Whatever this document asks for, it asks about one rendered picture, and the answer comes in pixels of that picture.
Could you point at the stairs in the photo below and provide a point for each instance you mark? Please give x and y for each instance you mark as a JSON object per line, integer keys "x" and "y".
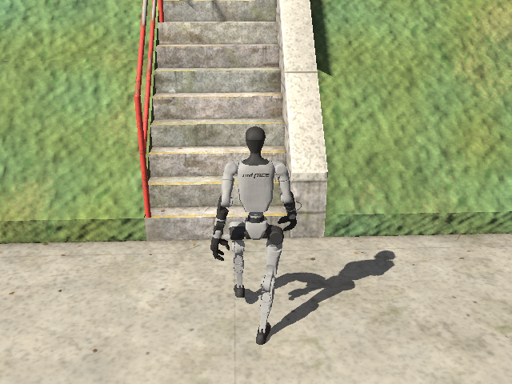
{"x": 218, "y": 75}

